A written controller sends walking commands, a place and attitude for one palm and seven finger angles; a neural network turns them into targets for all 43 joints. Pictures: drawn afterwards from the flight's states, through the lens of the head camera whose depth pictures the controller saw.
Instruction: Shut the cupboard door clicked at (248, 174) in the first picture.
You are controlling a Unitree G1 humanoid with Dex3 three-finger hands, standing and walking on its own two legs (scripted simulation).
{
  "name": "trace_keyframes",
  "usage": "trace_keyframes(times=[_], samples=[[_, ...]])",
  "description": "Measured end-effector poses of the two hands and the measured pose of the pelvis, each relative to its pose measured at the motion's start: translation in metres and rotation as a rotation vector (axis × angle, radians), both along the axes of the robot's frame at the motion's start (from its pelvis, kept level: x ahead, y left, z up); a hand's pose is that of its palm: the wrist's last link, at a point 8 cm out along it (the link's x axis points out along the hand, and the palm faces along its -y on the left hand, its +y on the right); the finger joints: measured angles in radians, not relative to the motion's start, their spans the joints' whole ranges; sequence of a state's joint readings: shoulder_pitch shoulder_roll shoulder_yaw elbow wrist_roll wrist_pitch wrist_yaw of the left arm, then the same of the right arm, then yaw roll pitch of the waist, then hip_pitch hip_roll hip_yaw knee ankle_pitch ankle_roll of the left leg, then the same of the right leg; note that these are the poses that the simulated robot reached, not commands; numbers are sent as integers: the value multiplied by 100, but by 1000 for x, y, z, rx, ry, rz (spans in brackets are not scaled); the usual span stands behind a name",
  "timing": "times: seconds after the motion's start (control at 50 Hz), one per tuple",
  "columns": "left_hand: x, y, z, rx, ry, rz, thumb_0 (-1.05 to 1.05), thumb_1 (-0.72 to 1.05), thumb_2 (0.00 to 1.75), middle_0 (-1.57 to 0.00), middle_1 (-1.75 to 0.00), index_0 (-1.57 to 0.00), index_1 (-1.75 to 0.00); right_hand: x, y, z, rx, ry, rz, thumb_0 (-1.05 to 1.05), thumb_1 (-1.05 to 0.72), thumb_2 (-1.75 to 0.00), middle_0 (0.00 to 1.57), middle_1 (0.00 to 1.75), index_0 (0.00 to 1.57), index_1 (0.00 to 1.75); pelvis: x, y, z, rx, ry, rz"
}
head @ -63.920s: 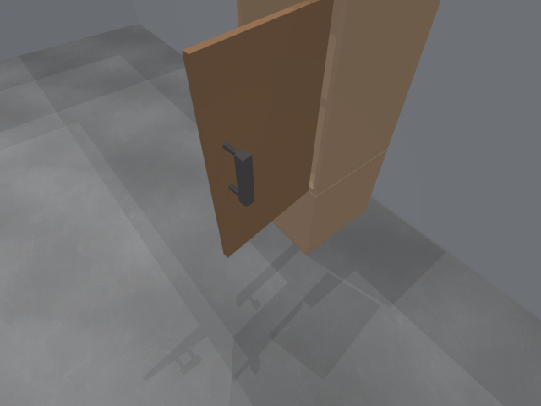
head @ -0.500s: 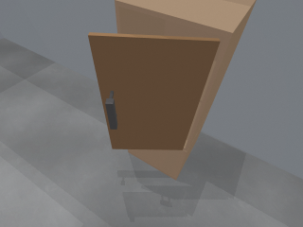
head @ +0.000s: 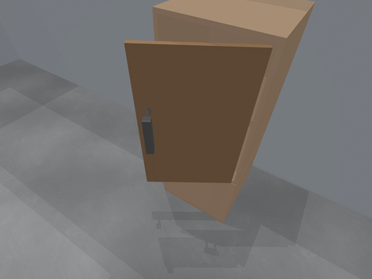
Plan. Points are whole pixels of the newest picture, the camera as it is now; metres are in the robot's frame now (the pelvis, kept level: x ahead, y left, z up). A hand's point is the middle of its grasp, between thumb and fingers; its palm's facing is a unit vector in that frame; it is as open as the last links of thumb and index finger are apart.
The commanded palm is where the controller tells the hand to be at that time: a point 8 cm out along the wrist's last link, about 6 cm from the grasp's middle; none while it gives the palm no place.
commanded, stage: look again from close up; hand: left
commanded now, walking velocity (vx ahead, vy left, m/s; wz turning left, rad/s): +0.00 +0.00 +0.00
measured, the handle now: (149, 131) +0.54 +0.15 -0.01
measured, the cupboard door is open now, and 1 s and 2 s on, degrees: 32 32 32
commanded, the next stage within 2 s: shuffle to correct the standing spot in 0.12 s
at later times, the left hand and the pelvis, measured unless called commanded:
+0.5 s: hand out of the picture -0.04 +0.14 -0.18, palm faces +0.03 -0.99 -0.13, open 7.4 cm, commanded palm none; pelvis +0.00 -0.01 +0.00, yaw -1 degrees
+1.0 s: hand out of the picture +0.11 +0.13 -0.18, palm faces -0.01 -0.99 -0.17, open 7.3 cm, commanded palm none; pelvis +0.08 -0.05 +0.00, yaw -1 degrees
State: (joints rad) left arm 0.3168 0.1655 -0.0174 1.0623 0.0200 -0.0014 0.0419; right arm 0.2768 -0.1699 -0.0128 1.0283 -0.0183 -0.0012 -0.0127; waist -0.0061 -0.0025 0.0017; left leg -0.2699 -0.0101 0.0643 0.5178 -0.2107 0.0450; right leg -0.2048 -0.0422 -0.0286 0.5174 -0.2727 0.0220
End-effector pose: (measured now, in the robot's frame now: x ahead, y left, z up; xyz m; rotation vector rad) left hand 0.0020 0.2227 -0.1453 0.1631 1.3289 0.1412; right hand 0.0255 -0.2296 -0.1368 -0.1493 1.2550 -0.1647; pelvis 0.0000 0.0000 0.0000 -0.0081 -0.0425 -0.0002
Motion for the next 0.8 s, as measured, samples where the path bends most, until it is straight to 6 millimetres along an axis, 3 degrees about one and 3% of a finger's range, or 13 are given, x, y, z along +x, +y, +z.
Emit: trace_keyframes(times=[0.2,0.5,0.64,0.8], samples=[[-26,2,1,1,32,12,0,91,90,-20,-30,-19,-30,-14,-3,3,0,18,6,0,-91,-90,20,30,20,30,-10,-3,2,0,19,-1],[-50,-30,-8,-73,135,39,0,91,90,-20,-30,-19,-30,-41,-5,-1,9,129,-39,0,-91,-90,20,30,20,30,2,-14,-1,-4,26,-10],[-38,-44,-9,-81,148,56,0,91,90,-20,-30,-19,-30,-26,-11,-5,19,138,-53,0,-91,-90,20,30,20,30,22,-25,-3,-5,39,-12],[-8,-50,-19,-106,162,65,0,91,90,-20,-30,-19,-30,18,-14,-2,-14,104,-52,1,-92,-90,20,30,20,30,55,-25,-7,-1,43,-21]])
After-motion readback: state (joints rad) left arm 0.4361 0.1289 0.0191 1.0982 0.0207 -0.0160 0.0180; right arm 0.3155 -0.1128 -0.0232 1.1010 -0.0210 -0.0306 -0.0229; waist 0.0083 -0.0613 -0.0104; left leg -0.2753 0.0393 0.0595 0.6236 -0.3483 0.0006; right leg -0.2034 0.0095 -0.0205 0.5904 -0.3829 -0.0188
